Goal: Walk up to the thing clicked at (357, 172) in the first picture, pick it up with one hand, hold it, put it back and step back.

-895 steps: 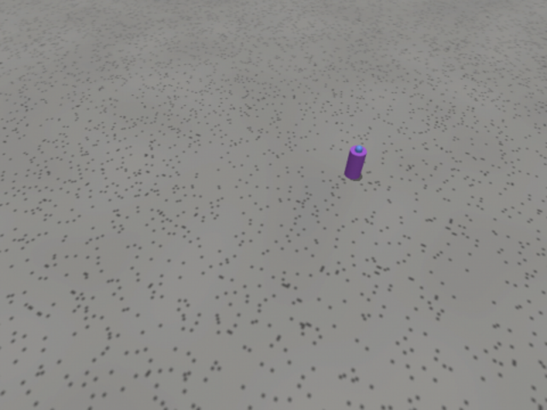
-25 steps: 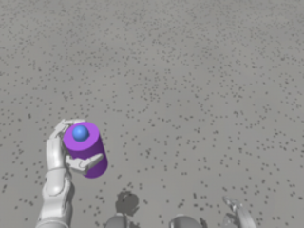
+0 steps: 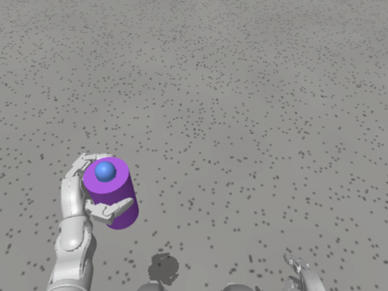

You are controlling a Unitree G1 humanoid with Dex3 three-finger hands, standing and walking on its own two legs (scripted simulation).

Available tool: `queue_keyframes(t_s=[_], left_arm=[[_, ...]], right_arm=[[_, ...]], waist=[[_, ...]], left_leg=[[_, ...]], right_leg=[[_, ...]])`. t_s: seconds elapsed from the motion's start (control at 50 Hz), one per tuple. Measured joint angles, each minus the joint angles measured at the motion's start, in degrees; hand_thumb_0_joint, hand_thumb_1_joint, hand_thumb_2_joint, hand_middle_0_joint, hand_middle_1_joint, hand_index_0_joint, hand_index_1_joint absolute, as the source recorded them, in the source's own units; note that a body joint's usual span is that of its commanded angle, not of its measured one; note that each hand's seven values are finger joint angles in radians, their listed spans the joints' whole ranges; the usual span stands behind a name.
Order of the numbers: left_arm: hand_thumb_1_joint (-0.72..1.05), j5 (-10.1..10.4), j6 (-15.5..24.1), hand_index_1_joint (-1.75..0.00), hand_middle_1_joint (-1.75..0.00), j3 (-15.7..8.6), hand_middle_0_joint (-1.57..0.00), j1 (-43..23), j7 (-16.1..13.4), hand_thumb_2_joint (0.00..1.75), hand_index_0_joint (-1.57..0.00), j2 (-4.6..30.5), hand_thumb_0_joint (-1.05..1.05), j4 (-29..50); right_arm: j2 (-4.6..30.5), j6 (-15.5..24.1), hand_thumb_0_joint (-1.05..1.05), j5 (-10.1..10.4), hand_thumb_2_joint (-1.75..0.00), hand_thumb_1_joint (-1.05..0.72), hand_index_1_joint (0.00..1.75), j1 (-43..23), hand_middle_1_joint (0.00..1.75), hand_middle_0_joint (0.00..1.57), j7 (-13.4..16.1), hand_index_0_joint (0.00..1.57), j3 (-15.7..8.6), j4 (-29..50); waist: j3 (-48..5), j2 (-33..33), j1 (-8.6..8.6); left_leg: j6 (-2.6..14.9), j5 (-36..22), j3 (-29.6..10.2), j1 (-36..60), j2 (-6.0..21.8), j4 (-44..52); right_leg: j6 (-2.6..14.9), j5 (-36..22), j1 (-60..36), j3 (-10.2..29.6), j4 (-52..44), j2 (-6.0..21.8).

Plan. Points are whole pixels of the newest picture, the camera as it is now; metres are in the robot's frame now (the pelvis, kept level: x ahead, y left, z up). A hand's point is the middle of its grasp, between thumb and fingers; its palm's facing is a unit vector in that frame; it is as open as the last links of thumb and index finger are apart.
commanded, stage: hold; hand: left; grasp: from the side
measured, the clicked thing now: (113, 192) +0.32 +0.17 +0.00
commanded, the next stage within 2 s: none
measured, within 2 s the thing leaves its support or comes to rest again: neither
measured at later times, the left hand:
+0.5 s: hand (105, 194) +0.30 +0.18 +0.03, palm faces +0.21 -0.98 -0.04, open 11.4 cm
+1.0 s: hand (104, 192) +0.30 +0.18 +0.04, palm faces +0.21 -0.98 -0.04, open 11.4 cm
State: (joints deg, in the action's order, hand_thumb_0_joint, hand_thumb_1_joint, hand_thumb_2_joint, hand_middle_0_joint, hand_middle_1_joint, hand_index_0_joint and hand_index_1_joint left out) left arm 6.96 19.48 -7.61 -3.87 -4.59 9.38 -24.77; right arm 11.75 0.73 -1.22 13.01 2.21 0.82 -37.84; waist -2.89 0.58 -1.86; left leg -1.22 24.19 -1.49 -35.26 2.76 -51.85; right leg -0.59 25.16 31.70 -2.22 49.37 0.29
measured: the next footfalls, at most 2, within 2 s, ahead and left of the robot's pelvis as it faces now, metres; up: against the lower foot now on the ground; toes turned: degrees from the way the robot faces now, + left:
none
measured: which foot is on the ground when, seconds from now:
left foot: down 0.00-1.00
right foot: down 0.00-1.00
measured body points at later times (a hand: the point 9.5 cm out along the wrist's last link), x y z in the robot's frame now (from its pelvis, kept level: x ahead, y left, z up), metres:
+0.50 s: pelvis -0.01 +0.00 +0.00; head +0.03 +0.01 +0.45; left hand +0.29 +0.23 +0.03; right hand +0.12 -0.24 -0.10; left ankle +0.02 +0.13 -0.69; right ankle +0.00 -0.13 -0.69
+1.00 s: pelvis -0.01 +0.00 +0.01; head +0.03 +0.00 +0.45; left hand +0.29 +0.23 +0.04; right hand +0.12 -0.24 -0.10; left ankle +0.02 +0.13 -0.69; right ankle +0.00 -0.13 -0.69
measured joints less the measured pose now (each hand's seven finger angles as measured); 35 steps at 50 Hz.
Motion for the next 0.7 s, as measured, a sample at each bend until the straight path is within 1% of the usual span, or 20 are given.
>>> queue_keyframes(t_s=[0.24, 0.36, 0.52, 0.62, 0.7], left_arm=[[-0.55, -0.3, -1.2, -0.98, -0.98, 0.6, -0.66, 0.6, -0.8, 1.02, -0.66, -0.6, 0.00, 1.1], [-0.55, -0.3, -1.1, -0.98, -0.98, 0.7, -0.65, 0.6, -1.0, 1.02, -0.66, -0.2, 0.00, 0.9], [-0.55, 0.0, -0.5, -0.99, -0.99, 1.0, -0.65, 0.4, -0.4, 1.02, -0.66, -0.2, 0.00, 0.5], [-0.55, -0.2, -0.8, -0.99, -0.99, 1.3, -0.65, 1.1, -0.3, 1.02, -0.66, -0.4, 0.00, 1.3], [-0.55, -0.1, -0.3, -0.98, -0.99, 0.9, -0.65, 0.5, -0.5, 1.02, -0.66, -0.7, 0.00, 0.4]], right_arm=[[-0.2, 0.4, 0.01, 0.2, -0.91, -0.94, 0.30, -0.4, 0.30, 0.20, 0.0, 0.20, 0.0, 0.3], [-0.2, 0.9, 0.01, 0.1, -0.91, -0.94, 0.30, -0.5, 0.30, 0.20, 0.1, 0.20, 0.1, 0.0], [0.0, 1.5, 0.01, 0.2, -0.91, -0.94, 0.30, -0.5, 0.30, 0.20, 0.0, 0.20, 0.0, -0.3], [0.1, 1.6, 0.01, 0.2, -0.91, -0.93, 0.30, -0.6, 0.30, 0.20, 0.2, 0.20, 0.0, -0.6], [0.0, 1.7, 0.01, 0.2, -0.91, -0.93, 0.30, -0.7, 0.30, 0.20, 0.2, 0.20, 0.0, -0.8]], waist=[[1.2, -0.1, 0.33], [1.2, -0.2, 0.37], [1.5, -0.2, 0.33], [1.4, -0.1, 0.28], [1.5, -0.3, 0.34]], left_leg=[[0.23, -1.0, 0.3, 1.7, -0.2, 1.3], [0.19, -1.4, 0.3, 2.0, -0.3, 1.7], [0.12, -1.9, 0.2, 2.2, -0.4, 2.0], [0.08, -2.1, 0.2, 2.4, -0.3, 2.3], [0.01, -2.2, 0.3, 2.4, -0.3, 2.3]], right_leg=[[-0.20, -1.1, -1.5, 0.3, -1.3, 0.2], [-0.16, -1.4, -1.9, 0.2, -1.5, 0.2], [-0.09, -1.7, -2.0, 0.2, -1.5, 0.3], [-0.06, -1.8, -2.1, 0.2, -1.7, 0.3], [0.02, -1.9, -2.0, 0.3, -1.5, 0.3]])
